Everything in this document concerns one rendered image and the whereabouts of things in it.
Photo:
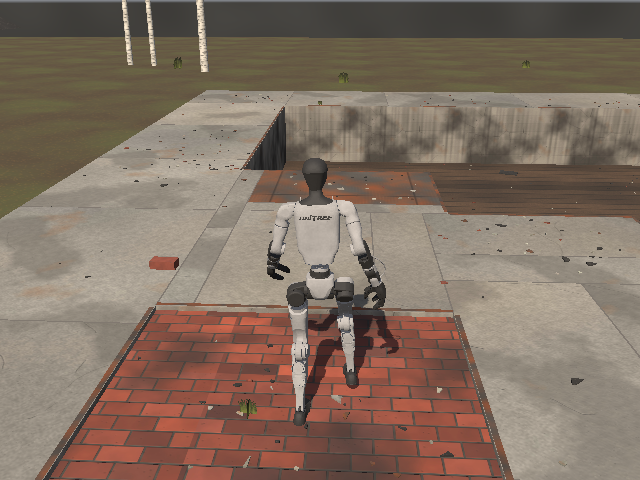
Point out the robot right upper arm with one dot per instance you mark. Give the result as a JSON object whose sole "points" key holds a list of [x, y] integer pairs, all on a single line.
{"points": [[348, 210]]}

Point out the right robot hand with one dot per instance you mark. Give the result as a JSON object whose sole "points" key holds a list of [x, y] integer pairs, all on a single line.
{"points": [[381, 295]]}

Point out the left robot forearm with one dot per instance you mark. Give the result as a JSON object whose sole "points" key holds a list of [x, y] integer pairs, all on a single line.
{"points": [[273, 259]]}

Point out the robot left thigh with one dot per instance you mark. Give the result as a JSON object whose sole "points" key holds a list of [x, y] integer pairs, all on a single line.
{"points": [[298, 309]]}

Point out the robot left shin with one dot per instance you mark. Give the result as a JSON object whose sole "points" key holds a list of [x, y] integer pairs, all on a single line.
{"points": [[299, 377]]}

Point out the left robot hand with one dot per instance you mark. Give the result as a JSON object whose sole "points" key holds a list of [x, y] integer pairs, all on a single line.
{"points": [[274, 275]]}

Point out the robot left upper arm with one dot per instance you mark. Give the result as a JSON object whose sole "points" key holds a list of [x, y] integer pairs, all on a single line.
{"points": [[285, 212]]}

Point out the right robot forearm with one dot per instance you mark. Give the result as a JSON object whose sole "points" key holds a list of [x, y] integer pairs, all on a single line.
{"points": [[369, 267]]}

